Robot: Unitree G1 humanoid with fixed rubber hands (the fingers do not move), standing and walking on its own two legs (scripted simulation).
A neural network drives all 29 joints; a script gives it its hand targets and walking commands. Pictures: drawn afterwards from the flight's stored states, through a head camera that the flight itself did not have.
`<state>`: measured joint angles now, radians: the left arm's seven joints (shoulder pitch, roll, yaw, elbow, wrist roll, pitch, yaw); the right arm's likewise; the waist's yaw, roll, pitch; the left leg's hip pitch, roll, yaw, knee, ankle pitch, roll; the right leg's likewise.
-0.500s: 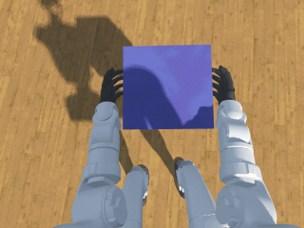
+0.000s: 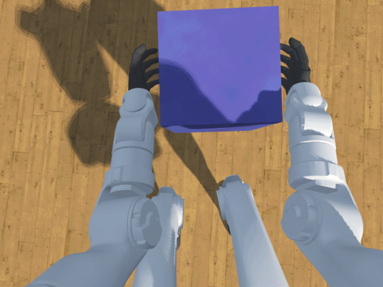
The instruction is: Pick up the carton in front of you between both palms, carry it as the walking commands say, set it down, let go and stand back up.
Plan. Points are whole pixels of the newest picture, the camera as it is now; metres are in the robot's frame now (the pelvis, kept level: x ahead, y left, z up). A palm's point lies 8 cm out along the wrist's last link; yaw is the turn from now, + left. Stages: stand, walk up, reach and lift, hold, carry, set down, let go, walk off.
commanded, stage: set down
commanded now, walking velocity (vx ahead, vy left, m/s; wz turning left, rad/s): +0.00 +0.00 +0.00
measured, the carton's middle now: (214, 84) +0.50 -0.08 -0.17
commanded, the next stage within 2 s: none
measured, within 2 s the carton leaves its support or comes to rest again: rests again in 1.20 s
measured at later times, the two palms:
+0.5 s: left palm (165, 87) +0.53 +0.04 -0.24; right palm (281, 89) +0.48 -0.26 -0.25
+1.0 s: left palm (170, 91) +0.55 +0.04 -0.34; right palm (273, 92) +0.50 -0.26 -0.33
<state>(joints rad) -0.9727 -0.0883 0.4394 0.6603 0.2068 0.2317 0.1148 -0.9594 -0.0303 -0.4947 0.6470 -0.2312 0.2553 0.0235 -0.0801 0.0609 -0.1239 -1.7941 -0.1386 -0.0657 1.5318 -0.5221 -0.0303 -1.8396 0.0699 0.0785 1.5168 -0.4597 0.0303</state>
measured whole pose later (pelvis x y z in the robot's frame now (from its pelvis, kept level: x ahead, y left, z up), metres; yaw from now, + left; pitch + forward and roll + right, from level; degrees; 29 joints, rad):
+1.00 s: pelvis -0.02 +0.00 -0.17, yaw +2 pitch +40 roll +1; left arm -1.48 0.16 0.24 0.93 0.01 0.25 0.20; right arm -1.40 -0.28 -0.42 0.86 -0.07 0.28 0.01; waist -0.16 0.06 0.33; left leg -2.18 -0.22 -0.04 2.14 -0.66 -0.07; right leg -2.22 0.05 0.04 2.13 -0.60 0.03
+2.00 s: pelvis -0.03 +0.00 -0.19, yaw +1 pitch +33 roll +0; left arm -1.58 0.30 0.09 1.09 -0.10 0.15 0.14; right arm -1.51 -0.40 -0.41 1.15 -0.01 0.09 0.02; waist -0.14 0.04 0.52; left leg -2.15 -0.16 -0.02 2.24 -0.68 -0.05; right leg -2.19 0.00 0.00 2.21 -0.61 0.00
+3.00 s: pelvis -0.01 -0.01 +0.01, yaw -1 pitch +46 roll +3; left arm -1.35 0.26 0.21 0.85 -0.02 0.30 0.13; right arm -1.30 -0.40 -0.36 0.89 0.05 0.26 0.05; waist -0.11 0.05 0.05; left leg -1.81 -0.09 -0.03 1.49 -0.49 -0.02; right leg -1.87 0.04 0.04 1.47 -0.41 -0.01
